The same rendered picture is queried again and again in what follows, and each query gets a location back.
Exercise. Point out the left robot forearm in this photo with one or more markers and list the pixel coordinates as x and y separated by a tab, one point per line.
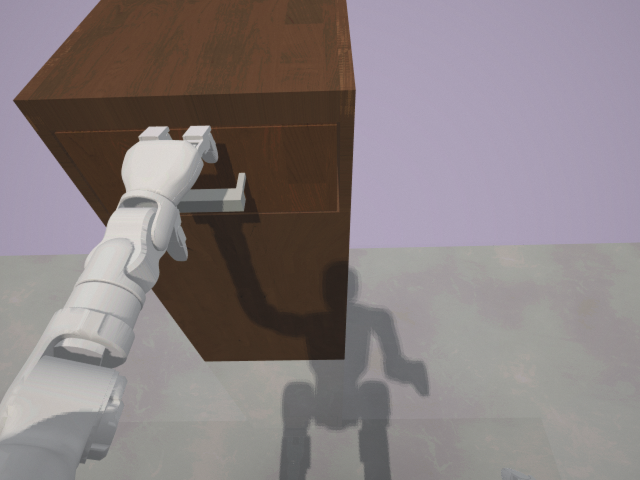
96	324

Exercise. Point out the handle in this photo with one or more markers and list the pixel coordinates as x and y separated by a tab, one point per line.
215	200

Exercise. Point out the left robot upper arm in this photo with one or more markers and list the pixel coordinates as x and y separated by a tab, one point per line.
65	413

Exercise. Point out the cabinet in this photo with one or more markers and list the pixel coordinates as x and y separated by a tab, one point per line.
256	286

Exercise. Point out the drawer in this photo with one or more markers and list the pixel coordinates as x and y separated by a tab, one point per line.
288	167

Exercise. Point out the robot left hand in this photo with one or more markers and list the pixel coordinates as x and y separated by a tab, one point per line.
169	168

